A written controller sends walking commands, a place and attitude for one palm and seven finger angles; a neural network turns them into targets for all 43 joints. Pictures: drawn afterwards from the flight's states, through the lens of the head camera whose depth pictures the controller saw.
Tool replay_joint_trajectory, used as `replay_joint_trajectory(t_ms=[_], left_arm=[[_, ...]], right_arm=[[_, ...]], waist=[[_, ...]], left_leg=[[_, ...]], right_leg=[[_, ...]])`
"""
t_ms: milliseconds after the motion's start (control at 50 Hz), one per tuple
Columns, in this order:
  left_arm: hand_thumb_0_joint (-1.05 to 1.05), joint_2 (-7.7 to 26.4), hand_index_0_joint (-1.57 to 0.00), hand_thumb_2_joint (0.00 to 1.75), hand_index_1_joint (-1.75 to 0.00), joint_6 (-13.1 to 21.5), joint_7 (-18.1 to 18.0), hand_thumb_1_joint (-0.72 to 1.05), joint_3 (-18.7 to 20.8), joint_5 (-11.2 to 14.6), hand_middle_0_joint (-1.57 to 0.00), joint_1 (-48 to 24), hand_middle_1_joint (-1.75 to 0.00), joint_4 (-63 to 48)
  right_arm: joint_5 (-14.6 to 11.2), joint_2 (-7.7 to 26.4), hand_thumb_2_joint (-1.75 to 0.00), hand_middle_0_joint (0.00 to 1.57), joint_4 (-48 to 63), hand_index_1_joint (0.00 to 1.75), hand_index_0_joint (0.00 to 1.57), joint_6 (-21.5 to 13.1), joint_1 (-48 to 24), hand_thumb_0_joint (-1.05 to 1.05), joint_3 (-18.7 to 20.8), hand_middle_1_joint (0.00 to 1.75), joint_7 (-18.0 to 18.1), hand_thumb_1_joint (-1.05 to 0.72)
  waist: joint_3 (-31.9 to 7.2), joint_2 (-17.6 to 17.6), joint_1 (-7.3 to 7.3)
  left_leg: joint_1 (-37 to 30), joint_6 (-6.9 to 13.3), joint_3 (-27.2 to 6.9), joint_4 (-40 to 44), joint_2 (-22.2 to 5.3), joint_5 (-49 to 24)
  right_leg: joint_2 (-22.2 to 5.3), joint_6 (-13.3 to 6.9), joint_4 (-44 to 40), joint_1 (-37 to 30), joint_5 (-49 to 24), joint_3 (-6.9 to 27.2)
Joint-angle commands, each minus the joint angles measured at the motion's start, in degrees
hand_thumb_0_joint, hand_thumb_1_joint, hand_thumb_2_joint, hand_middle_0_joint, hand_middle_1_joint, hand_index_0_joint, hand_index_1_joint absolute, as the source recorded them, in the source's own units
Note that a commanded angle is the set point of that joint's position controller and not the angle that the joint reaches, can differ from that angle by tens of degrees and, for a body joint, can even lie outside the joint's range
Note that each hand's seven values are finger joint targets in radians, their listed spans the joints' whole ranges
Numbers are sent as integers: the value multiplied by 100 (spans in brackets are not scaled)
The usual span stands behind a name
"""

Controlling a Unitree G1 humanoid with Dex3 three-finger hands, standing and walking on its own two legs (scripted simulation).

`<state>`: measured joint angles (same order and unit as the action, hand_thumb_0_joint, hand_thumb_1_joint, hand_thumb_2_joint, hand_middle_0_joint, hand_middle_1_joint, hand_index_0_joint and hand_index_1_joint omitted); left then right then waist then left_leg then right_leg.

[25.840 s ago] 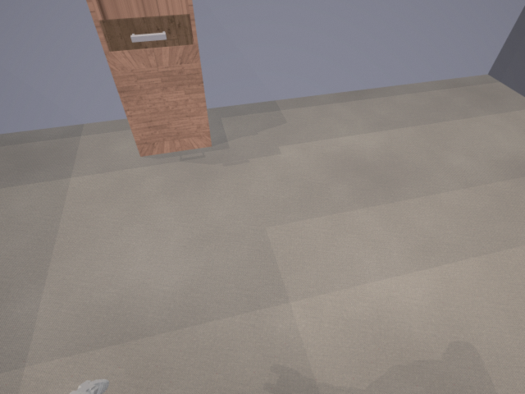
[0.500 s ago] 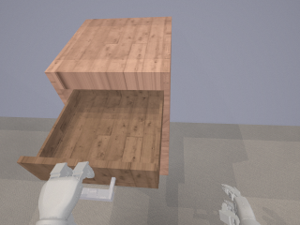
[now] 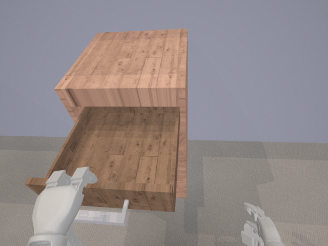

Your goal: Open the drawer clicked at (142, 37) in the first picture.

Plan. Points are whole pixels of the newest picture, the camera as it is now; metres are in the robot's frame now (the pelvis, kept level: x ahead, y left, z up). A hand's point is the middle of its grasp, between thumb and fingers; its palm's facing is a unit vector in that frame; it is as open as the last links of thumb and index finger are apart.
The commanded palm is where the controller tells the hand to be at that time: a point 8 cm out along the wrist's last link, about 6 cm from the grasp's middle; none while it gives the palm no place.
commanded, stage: lift the hand off the handle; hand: left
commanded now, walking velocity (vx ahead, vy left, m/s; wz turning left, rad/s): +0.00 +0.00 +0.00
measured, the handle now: (99, 209) +0.22 +0.21 -0.05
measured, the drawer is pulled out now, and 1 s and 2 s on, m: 0.30 0.30 0.30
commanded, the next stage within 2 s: draw the hand back to the body in 0.76 s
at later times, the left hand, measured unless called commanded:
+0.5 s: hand (73, 203) +0.19 +0.21 +0.08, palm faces +0.07 -0.15 -0.99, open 13.8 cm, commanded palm +0.16 +0.21 +0.14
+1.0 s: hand (65, 202) +0.18 +0.22 +0.10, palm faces +0.07 -0.14 -0.99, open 13.8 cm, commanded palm +0.15 +0.22 +0.16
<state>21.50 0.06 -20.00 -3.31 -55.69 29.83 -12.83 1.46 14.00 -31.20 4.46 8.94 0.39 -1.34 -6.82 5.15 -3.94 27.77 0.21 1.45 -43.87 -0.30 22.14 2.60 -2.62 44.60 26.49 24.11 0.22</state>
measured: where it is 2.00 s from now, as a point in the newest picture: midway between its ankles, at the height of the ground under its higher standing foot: outside the picture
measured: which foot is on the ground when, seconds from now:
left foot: down 0.00-1.00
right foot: down 0.00-1.00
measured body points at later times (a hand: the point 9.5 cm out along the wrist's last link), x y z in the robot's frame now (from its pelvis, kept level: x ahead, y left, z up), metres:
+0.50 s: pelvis +0.01 +0.01 +0.01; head +0.00 -0.04 +0.46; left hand +0.18 +0.22 +0.13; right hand +0.22 -0.19 -0.08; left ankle +0.00 +0.12 -0.71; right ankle -0.02 -0.09 -0.71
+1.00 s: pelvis +0.00 +0.01 +0.02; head +0.00 -0.03 +0.46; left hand +0.17 +0.23 +0.15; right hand +0.23 -0.19 -0.07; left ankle +0.00 +0.12 -0.71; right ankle -0.02 -0.09 -0.71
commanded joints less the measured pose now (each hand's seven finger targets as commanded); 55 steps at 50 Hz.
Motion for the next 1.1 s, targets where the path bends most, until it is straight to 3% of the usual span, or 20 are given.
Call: replay_joint_trajectory(t_ms=[0, 20, 60, 80, 140, 200, 360, 420, 500, 540, 620, 640, 700, 780, 820, 880, 900, 920, 980, 1080], left_arm=[[0, 781, -30, 30, -120, -84, 39, -50, 413, 29, -30, -264, -120, -1180], [0, 784, -30, 30, -120, -76, 71, -50, 381, 37, -30, -353, -120, -1318], [0, 1016, -30, 30, -120, -11, 102, -50, 602, -13, -30, -381, -120, -1443], [0, 870, -30, 30, -120, 21, 112, -50, 475, 7, -30, -255, -120, -1512], [0, 983, -30, 30, -120, 67, 79, -50, 649, -23, -30, -267, -120, -1629], [0, 779, -30, 30, -120, 33, 106, -50, 442, -62, -30, -398, -120, -1698], [0, 796, -30, 30, -120, -220, 325, -50, 344, 24, -30, -161, -120, -1861], [0, 896, -30, 30, -120, -236, 380, -50, 412, -25, -30, -382, -120, -2010], [0, 921, -30, 30, -120, -248, 487, -50, 440, 47, -30, -374, -120, -2163], [0, 851, -30, 30, -120, -280, 556, -50, 398, 113, -30, -496, -120, -2263], [0, 1061, -30, 30, -120, -255, 662, -50, 559, 161, -30, -394, -120, -2276], [0, 1064, -30, 30, -120, -288, 685, -50, 638, 198, -30, -252, -120, -2259], [0, 869, -30, 30, -120, -285, 785, -50, 426, 210, -30, -201, -120, -2063], [0, 956, -30, 30, -120, -230, 797, -50, 534, 245, -30, -137, -120, -2281], [0, 960, -30, 30, -120, -179, 760, -50, 470, 172, -30, -327, -120, -2456], [0, 1168, -30, 30, -120, -106, 659, -50, 731, 112, -30, -508, -120, -2493], [0, 1130, -30, 30, -120, -99, 640, -50, 715, 108, -30, -377, -120, -2461], [0, 1179, -30, 30, -120, -69, 613, -50, 753, 105, -30, -486, -120, -2522], [0, 1291, -30, 30, -120, -103, 598, -50, 1017, 210, -30, -177, -120, -2339], [0, 1123, -30, 30, -120, -239, 799, -50, 862, 474, -30, 193, -120, -2348]], right_arm=[[-70, 445, -90, 20, 1038, 30, 20, -307, -865, 0, 166, 30, 5, -90], [-82, 424, -90, 20, 1063, 30, 20, -324, -881, 0, 167, 30, 22, -90], [-40, 430, -90, 20, 1052, 30, 20, -334, -837, 0, 152, 30, 33, -90], [-54, 400, -90, 20, 1087, 30, 20, -355, -855, 0, 143, 30, 27, -90], [-31, 412, -90, 20, 1102, 30, 20, -343, -824, 0, 133, 30, -4, -90], [-26, 409, -90, 20, 1082, 30, 20, -298, -809, 0, 151, 30, -75, -90], [-109, 389, -90, 20, 1170, 30, 20, -274, -869, 0, 98, 30, -127, -90], [-109, 375, -90, 20, 1195, 30, 20, -264, -955, 0, 51, 30, -122, -90], [-123, 384, -90, 20, 1196, 30, 20, -244, -947, 0, 65, 30, -114, -90], [-151, 369, -90, 20, 1222, 30, 20, -262, -1016, 0, 35, 30, -125, -90], [-144, 402, -90, 20, 1220, 30, 20, -250, -979, 0, 22, 30, -103, -90], [-174, 401, -90, 20, 1237, 30, 20, -265, -1098, 0, 0, 30, -104, -90], [-163, 416, -90, 20, 1163, 30, 20, -209, -993, 0, 25, 30, -128, -90], [-170, 421, -90, 20, 1244, 30, 20, -234, -991, 0, 11, 30, -139, -90], [-115, 442, -90, 20, 1268, 30, 20, -220, -970, 0, 11, 30, -129, -90], [-88, 437, -90, 20, 1207, 30, 20, -226, -931, 0, 44, 30, -89, -90], [-71, 444, -90, 20, 1199, 30, 20, -212, -904, 0, 62, 30, -75, -90], [-67, 442, -90, 20, 1213, 30, 20, -224, -912, 0, 35, 30, -76, -90], [-127, 435, -90, 20, 1185, 30, 20, -225, -968, 0, 47, 30, -54, -90], [-214, 478, -90, 20, 1250, 30, 20, -209, -1067, 0, 36, 30, -83, -90]], waist=[[-590, -591, -49], [-504, -622, -1], [-587, -529, -87], [-466, -443, -50], [-438, -379, -68], [-405, -212, -65], [-485, -623, -138], [-277, -505, -116], [-342, -214, -184], [-335, -297, -112], [-301, -541, -157], [-279, -399, -189], [-118, -488, -173], [-275, -486, -184], [-308, -396, -159], [-255, -252, -146], [-280, -136, -200], [-293, -222, -146], [-336, -292, -202], [-192, -391, -194]], left_leg=[[-832, 190, -86, 576, 37, -1134], [-868, 201, -95, 616, 30, -1117], [-996, 196, -84, 603, 41, -1205], [-1020, 207, -90, 625, 38, -1212], [-1092, 170, -132, 655, 12, -1331], [-1170, 153, -134, 682, -30, -1383], [-1243, 177, -140, 787, -49, -1641], [-1280, 158, -155, 884, -56, -1537], [-1451, 161, -151, 934, -64, -1649], [-1514, 157, -195, 956, -71, -1675], [-1511, 171, -152, 1014, -68, -1689], [-1540, 144, -183, 1039, -61, -1723], [-1459, 153, -132, 1076, -62, -1726], [-1519, 152, -125, 1087, -72, -1791], [-1561, 154, -131, 1062, -68, -1774], [-1628, 142, -140, 1040, -92, -1583], [-1637, 145, -121, 1031, -90, -1582], [-1641, 143, -148, 1031, -85, -1609], [-1612, 128, -155, 1077, -83, -1674], [-1520, 140, -140, 1180, -93, -1813]], right_leg=[[-225, 63, -1064, -61, -1548, 207], [-241, 57, -1096, -80, -1563, 255], [-220, 38, -1154, -78, -1541, 293], [-240, 22, -1156, -86, -1613, 304], [-213, -18, -1173, -76, -1580, 298], [-175, -33, -1134, 37, -1458, 179], [-179, 5, -1214, -315, -1832, 170], [-214, 1, -1298, -275, -1711, 226], [-179, -28, -1387, -387, -1698, 194], [-213, -26, -1449, -428, -1742, 265], [-245, 23, -1531, -548, -1888, 241], [-233, -11, -1574, -632, -1950, 336], [-200, 23, -1586, -568, -1916, 185], [-257, 31, -1577, -679, -2065, 243], [-266, 29, -1593, -588, -1983, 259], [-230, -31, -1671, -437, -1594, 334], [-201, -40, -1679, -433, -1545, 288], [-246, -30, -1645, -448, -1638, 290], [-237, -30, -1652, -615, -1790, 329], [-278, 53, -1650, -763, -2074, 207]])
